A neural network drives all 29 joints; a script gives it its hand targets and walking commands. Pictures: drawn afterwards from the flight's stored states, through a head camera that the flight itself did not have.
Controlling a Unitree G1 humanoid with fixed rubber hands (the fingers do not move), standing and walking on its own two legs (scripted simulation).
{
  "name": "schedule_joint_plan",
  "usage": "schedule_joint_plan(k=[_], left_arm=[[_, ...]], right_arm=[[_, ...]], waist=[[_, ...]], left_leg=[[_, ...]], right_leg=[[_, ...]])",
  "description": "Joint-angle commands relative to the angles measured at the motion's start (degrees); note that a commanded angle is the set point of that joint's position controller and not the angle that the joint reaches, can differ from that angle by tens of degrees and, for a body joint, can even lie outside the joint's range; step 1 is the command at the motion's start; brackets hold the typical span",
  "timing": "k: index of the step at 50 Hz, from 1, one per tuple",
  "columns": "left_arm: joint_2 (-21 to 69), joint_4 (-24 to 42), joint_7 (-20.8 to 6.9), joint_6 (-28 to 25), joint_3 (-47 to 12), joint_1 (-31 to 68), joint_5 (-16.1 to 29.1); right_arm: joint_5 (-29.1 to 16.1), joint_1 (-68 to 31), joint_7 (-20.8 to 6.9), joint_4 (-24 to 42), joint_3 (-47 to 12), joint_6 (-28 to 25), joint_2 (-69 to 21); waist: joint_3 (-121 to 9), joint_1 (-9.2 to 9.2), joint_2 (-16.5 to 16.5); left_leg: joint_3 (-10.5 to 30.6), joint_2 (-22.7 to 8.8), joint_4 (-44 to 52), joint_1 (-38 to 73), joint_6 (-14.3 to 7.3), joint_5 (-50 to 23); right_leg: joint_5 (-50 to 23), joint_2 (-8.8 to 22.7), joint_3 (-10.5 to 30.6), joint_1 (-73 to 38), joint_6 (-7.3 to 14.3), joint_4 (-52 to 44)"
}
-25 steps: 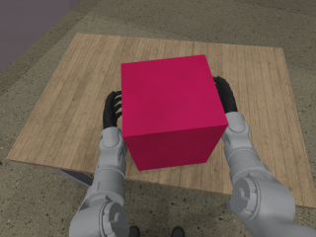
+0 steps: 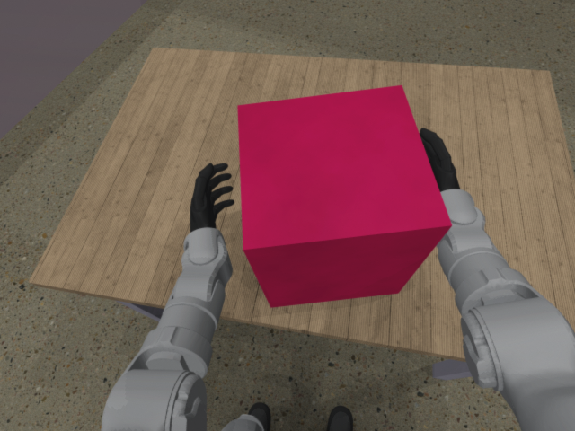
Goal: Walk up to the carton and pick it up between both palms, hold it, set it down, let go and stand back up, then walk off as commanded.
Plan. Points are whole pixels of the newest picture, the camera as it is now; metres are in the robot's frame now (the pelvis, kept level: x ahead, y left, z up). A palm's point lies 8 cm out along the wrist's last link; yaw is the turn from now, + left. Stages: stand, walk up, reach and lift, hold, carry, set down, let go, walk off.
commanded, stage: set down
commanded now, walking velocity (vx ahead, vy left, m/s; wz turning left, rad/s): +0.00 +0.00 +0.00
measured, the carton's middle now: (327, 211) +0.42 +0.04 +0.00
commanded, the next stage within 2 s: none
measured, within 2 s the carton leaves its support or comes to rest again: neither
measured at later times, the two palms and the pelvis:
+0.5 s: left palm (209, 254) +0.32 +0.18 +0.01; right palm (498, 232) +0.42 -0.18 +0.02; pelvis -0.03 -0.03 +0.00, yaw +1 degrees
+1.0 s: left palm (202, 290) +0.27 +0.18 +0.01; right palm (525, 279) +0.37 -0.22 +0.01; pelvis -0.01 -0.03 +0.00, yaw +4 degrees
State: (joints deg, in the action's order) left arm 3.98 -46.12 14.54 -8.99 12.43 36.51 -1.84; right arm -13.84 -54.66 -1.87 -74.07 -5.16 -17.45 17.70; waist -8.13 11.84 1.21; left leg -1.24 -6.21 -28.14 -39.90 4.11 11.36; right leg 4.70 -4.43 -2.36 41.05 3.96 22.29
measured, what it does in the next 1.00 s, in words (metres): stands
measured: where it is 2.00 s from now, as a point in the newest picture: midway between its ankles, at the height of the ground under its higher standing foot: outside the picture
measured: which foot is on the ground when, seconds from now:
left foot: down 0.00-1.00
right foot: down 0.00-1.00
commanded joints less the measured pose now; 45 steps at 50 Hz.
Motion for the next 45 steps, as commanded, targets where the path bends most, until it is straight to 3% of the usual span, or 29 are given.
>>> schedule_joint_plan(k=[1, 2, 3, 4, 5, 6, 7, 9, 11, 12, 13, 14, 17, 21, 22, 23, 26, 27, 28, 30, 32, 35, 37, 38, 40, 42, 43, 44, 45], left_arm=[[-0.73, 20.85, -0.59, 0.78, -5.55, 8.34, 2.15], [-1.64, 14.14, -0.8, 1.4, -5.4, 10.62, 3.38], [-2.03, 15.81, -0.66, 1.03, -6.13, 10.77, 3.93], [-2.71, 16.65, -1.08, 1.77, -5.44, 7.62, 3.46], [-2.05, 19.41, -1.39, 2.6, -6.29, 6.39, 3.51], [-1.87, 19.61, -1.24, 2.62, -6.11, 6.0, 2.57], [-3.31, 21.32, -0.64, 2.16, -5.6, 10.93, 2.77], [-1.97, 24.03, -0.52, 3.03, -9.46, 7.05, 3.87], [-4.63, 21.32, -0.35, 2.73, -9.01, 12.27, 5.57], [-2.77, 24.43, -0.46, 2.75, -9.43, 5.91, 4.96], [-4.93, 24.24, -0.54, 2.93, -8.99, 8.34, 5.39], [-5.37, 23.87, -0.36, 2.99, -8.07, 5.69, 4.91], [-6.59, 17.86, -0.43, 4.25, -7.33, 11.69, 5.41], [-6.83, 22.35, 0.2, 4.02, -5.51, 10.56, 3.11], [-8.13, 19.54, 0.68, 4.45, -3.46, 9.93, 2.2], [-5.57, 24.71, 0.28, 4.31, -4.55, 3.5, 1.43], [-7.53, 22.35, -0.99, 5.41, -3.74, 2.04, 0.84], [-8.88, 17.47, -0.61, 4.51, -2.66, 16.93, 1.21], [-7.02, 20.07, -0.36, 4.86, -3.03, 8.41, 0.6], [-8.83, 17.89, -0.25, 4.76, -2.47, 11.9, 2.53], [-6.66, 25.74, -0.41, 2.54, -5.84, 4.31, 5.5], [-8.89, 24.55, -0.05, 1.75, -6.82, 8.89, 8.63], [-7.65, 21.26, -0.3, 3.16, -8.74, 6.72, 8.94], [-3.53, 28.27, -0.75, 4.13, -10.14, -6.06, 6.92], [-6.18, 22.12, -1.52, 5.9, -5.97, -3.0, 4.75], [-4.38, 29.59, -2.35, 7.65, -6.36, -12.84, 3.18], [-4.24, 26.07, -2.84, 9.33, -6.07, -10.21, 2.95], [-5.02, 28.19, -2.83, 8.51, -5.06, -9.66, 2.32], [-3.52, 30.31, -3.33, 7.82, -7.71, -10.41, 3.1]], right_arm=[[-3.03, -18.95, -2.12, 12.68, 2.58, -4.51, 16.68], [-3.63, -22.52, -2.81, 10.96, 0.97, -3.93, 17.41], [-5.12, -21.56, -3.19, 11.27, -0.85, -4.03, 16.54], [-5.76, -18.73, -3.45, 11.7, -1.13, -4.31, 16.32], [-4.71, -16.55, -4.02, 11.94, 0.84, -4.48, 18.34], [-5.36, -16.26, -4.62, 10.8, 0.77, -4.71, 17.97], [-6.53, -21.8, -5.38, 14.8, 0.57, -4.92, 19.36], [-8.16, -14.97, -6.61, 12.55, -0.38, -4.23, 19.47], [-6.11, -18.5, -7.33, 14.68, 1.74, -3.3, 19.37], [-7.23, -13.5, -7.71, 18.94, 1.26, -4.07, 18.61], [-7.05, -13.06, -7.81, 16.4, 1.28, -2.96, 18.96], [-8.95, -10.53, -7.83, 16.86, -1.86, -3.16, 17.0], [-8.9, -14.88, -8.56, 15.54, -1.99, -0.68, 16.42], [-9.56, -10.47, -8.3, 17.28, -1.02, -0.87, 15.31], [-9.86, -10.05, -8.49, 16.66, -1.82, -0.72, 15.29], [-10.99, -3.94, -8.41, 21.19, -3.06, -1.51, 13.9], [-8.33, -2.27, -6.71, 19.91, 0.26, -2.77, 16.68], [-6.53, -14.46, -6.53, 18.13, 2.3, -2.69, 17.14], [-6.86, -5.9, -7.13, 19.36, 2.53, -2.78, 16.71], [-5.93, -9.82, -6.89, 21.75, 2.28, -1.73, 16.3], [-7.1, -2.52, -5.7, 28.93, 2.25, -3.79, 15.48], [-5.64, -7.69, -6.19, 32.96, 3.0, -3.31, 17.28], [-6.59, -4.74, -7.05, 26.29, 3.4, -1.88, 18.19], [-7.95, 7.0, -7.18, 27.57, 1.43, -2.63, 18.07], [-7.62, 3.87, -7.42, 21.06, -0.45, -1.37, 18.27], [-8.86, 12.73, -8.13, 25.1, 0.31, -2.34, 19.67], [-9.02, 10.78, -8.26, 20.27, 0.3, -1.76, 20.0], [-7.71, 9.41, -7.95, 24.5, 1.75, -2.92, 19.83], [-8.39, 11.21, -7.79, 24.04, 2.24, -4.19, 20.26]], waist=[[-55.12, -2.79, -7.46], [-47.53, -1.4, -9.61], [-47.25, -1.08, -9.36], [-45.93, -0.93, -11.8], [-45.11, -3.0, -12.51], [-40.56, -3.3, -11.81], [-42.36, -1.1, -11.98], [-38.95, -3.35, -9.26], [-38.32, -2.81, -11.01], [-38.87, -2.71, -12.89], [-38.16, -3.6, -11.31], [-39.41, -0.88, -11.45], [-35.07, -0.67, -11.1], [-35.99, -0.14, -7.52], [-34.11, 1.8, -7.12], [-37.06, 1.33, -6.41], [-32.97, -2.72, -7.57], [-33.75, -1.38, -6.52], [-32.77, -1.9, -8.59], [-29.37, -0.48, -11.17], [-35.37, -2.99, -13.38], [-37.62, -2.87, -16.34], [-33.03, -5.22, -15.2], [-32.94, -6.7, -14.84], [-25.11, -3.89, -13.85], [-27.43, -5.23, -14.07], [-22.95, -6.32, -12.5], [-24.06, -5.36, -14.19], [-24.5, -8.83, -14.08]], left_leg=[[-1.67, 3.83, -4.34, 18.97, 0.33, -39.49], [-2.34, 3.93, -2.73, 15.62, -0.38, -32.43], [-2.55, 4.05, -3.07, 15.47, -0.71, -31.2], [-2.99, 4.16, -3.43, 14.08, -1.24, -32.81], [-2.29, 4.17, -2.48, 14.1, -1.19, -31.56], [-2.07, 4.07, -1.58, 14.72, -1.22, -29.73], [-2.06, 4.04, -0.85, 14.56, -1.4, -28.47], [-1.26, 3.67, -1.13, 16.33, -1.42, -25.8], [-2.06, 3.99, -0.39, 10.72, -2.34, -19.23], [-1.04, 3.59, -0.94, 12.54, -2.63, -22.44], [-1.65, 4.21, -0.01, 12.67, -2.86, -18.37], [-2.15, 4.48, -0.74, 10.03, -3.23, -19.13], [-2.47, 4.98, 0.59, 2.07, -4.0, -9.79], [-2.84, 6.1, 1.16, -0.7, -3.32, -8.59], [-2.72, 6.36, 1.42, -1.84, -3.06, -6.34], [-2.65, 6.05, 1.04, 2.0, -2.93, -12.42], [-2.16, 7.03, 1.1, 2.74, -2.69, -10.76], [-3.3, 7.26, 1.46, -4.0, -2.93, -1.06], [-2.28, 6.61, 1.01, -1.52, -3.12, -4.11], [-2.54, 6.3, 0.85, -4.74, -3.68, 0.21], [-2.07, 6.26, -0.38, -0.76, -3.15, -6.72], [-2.12, 6.39, -1.19, -2.99, -3.82, -4.17], [-0.82, 6.04, -0.49, -2.31, -4.06, -3.07], [0.22, 5.59, -0.31, 5.64, -3.1, -12.28], [-0.86, 6.36, 1.19, 5.76, -3.82, -7.4], [0.49, 6.03, 1.63, 12.27, -3.16, -15.09], [0.72, 6.33, 2.96, 10.5, -3.54, -10.53], [0.42, 6.53, 3.7, 9.32, -3.91, -10.19], [0.04, 6.93, 3.78, 9.94, -3.86, -11.24]], right_leg=[[-32.02, -2.16, 0.05, -37.32, -2.42, 7.16], [-24.06, -1.7, 0.1, -33.21, -2.93, 5.74], [-22.01, -1.15, 0.66, -32.34, -3.26, 5.47], [-26.38, -1.37, 1.06, -35.39, -2.93, 4.87], [-28.53, -1.16, 0.92, -36.71, -3.02, 5.36], [-26.91, -0.73, 0.66, -35.69, -3.68, 5.56], [-21.9, -1.03, 1.09, -34.03, -3.52, 5.13], [-15.77, -0.91, 1.36, -32.07, -2.25, 3.27], [-5.16, -0.15, 2.74, -30.28, -2.34, 3.15], [-9.06, -0.59, 2.9, -33.16, -2.4, 3.93], [-4.77, -0.17, 3.37, -31.22, -2.48, 2.62], [-6.19, 1.03, 5.8, -34.36, -3.04, 2.93], [1.63, 2.47, 7.32, -34.72, -3.26, 4.3], [4.35, 4.54, 10.24, -40.54, -3.75, 4.08], [7.94, 4.41, 10.09, -39.5, -3.45, 4.04], [0.32, 4.67, 10.3, -43.79, -3.91, 4.18], [-1.72, 4.18, 9.1, -44.1, -4.61, 4.52], [8.81, 5.6, 11.07, -40.72, -5.06, 4.69], [8.33, 5.21, 10.94, -41.6, -4.88, 4.61], [15.98, 6.84, 13.2, -41.21, -5.53, 3.52], [4.75, 6.52, 12.47, -46.27, -6.08, 4.72], [4.73, 5.58, 11.44, -45.23, -5.98, 6.36], [6.9, 5.86, 11.92, -43.88, -4.74, 5.81], [-6.51, 5.03, 10.38, -47.27, -4.69, 5.68], [-1.5, 4.0, 9.24, -43.61, -3.62, 4.59], [-12.05, 3.77, 8.32, -48.53, -4.11, 4.23], [-9.72, 4.63, 9.21, -46.27, -4.34, 2.92], [-11.17, 4.99, 9.02, -47.36, -4.85, 3.15], [-13.54, 4.22, 7.89, -48.07, -5.12, 3.36]])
